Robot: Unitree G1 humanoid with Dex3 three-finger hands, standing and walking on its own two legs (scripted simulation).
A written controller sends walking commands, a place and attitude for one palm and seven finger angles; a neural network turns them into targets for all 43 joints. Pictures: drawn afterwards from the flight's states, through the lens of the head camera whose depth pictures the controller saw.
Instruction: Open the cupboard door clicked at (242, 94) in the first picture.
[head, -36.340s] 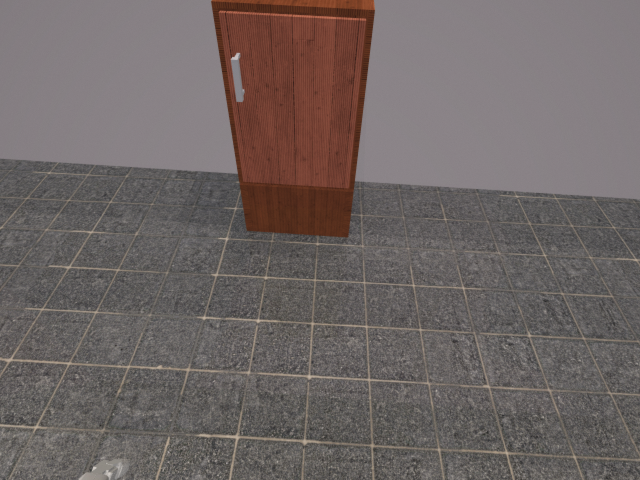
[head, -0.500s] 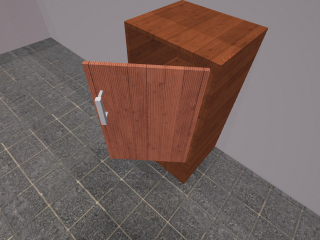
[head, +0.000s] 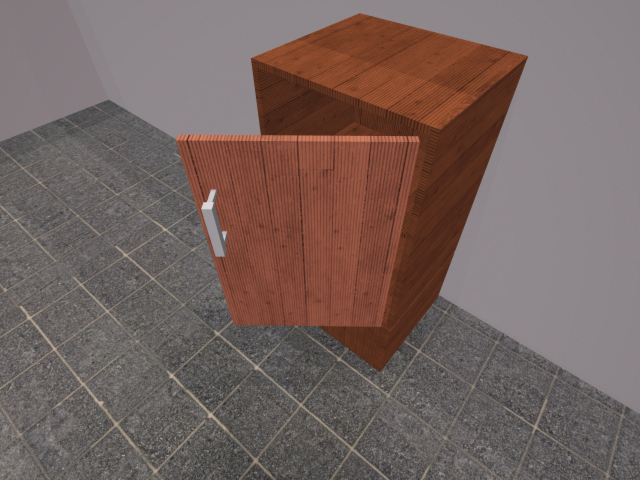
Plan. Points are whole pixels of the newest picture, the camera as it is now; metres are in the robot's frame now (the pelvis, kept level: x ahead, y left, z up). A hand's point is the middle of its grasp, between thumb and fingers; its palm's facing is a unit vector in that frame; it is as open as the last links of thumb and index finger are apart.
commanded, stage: look again from close up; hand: left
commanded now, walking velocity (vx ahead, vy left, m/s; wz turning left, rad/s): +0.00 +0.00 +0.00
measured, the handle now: (216, 223) +0.57 +0.24 -0.05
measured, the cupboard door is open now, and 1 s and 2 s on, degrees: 39 39 39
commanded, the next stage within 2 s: raise the hand with hooked fingers in 0.20 s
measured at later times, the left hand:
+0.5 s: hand (158, 429) +0.19 +0.22 -0.03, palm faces +0.23 -0.96 -0.13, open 7.5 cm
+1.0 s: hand (174, 438) +0.19 +0.20 -0.06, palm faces -0.07 -0.99 -0.10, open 10.2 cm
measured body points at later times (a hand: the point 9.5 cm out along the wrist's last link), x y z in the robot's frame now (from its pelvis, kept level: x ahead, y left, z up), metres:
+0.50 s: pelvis +0.00 +0.03 -0.01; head +0.00 +0.02 +0.44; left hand +0.18 +0.27 -0.02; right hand +0.09 -0.23 -0.13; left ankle -0.01 +0.10 -0.74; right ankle +0.00 -0.08 -0.74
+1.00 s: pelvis -0.04 +0.00 -0.11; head +0.05 +0.01 +0.33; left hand +0.19 +0.26 -0.05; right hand +0.18 -0.19 -0.20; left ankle -0.02 +0.10 -0.74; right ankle +0.00 -0.08 -0.74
